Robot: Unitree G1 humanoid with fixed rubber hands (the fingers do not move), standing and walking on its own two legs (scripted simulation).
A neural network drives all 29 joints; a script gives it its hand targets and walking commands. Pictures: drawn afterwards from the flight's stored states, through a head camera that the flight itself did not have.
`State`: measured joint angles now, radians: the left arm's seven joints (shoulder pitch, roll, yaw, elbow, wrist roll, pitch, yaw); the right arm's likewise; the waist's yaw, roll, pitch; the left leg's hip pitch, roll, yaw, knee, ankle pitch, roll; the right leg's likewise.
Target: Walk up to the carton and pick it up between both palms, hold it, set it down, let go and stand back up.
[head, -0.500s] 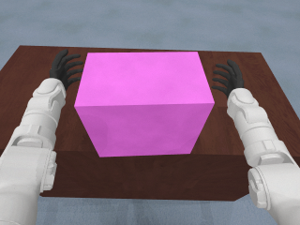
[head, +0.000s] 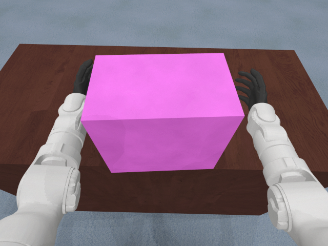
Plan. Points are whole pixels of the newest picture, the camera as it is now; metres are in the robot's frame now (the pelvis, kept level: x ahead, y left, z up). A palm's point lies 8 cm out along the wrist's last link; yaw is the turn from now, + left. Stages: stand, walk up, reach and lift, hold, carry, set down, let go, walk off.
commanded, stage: reach and lift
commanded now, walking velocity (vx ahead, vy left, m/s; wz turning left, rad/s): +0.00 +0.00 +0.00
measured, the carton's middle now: (161, 119) +0.40 +0.02 +0.05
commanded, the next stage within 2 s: none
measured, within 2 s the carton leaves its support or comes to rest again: neither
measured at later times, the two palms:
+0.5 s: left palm (80, 100) +0.43 +0.21 +0.10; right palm (248, 105) +0.41 -0.19 +0.09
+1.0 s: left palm (83, 94) +0.44 +0.21 +0.11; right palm (243, 99) +0.42 -0.17 +0.10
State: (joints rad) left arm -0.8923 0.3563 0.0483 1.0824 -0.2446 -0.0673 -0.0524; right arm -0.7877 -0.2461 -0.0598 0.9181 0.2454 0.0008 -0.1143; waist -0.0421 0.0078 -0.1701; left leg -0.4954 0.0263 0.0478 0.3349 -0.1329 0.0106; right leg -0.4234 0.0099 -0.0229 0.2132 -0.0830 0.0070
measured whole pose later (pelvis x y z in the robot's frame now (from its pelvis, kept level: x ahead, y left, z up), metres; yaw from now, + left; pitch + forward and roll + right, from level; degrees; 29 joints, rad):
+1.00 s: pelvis +0.01 +0.00 +0.01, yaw +3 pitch +11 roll -1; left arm -0.83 0.22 0.29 0.96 0.04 -0.03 -0.08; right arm -0.71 -0.07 -0.29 0.75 -0.05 0.01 -0.09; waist -0.05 0.00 -0.09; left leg -0.31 0.00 0.01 0.23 -0.10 0.01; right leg -0.22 -0.01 -0.07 0.10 -0.06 0.01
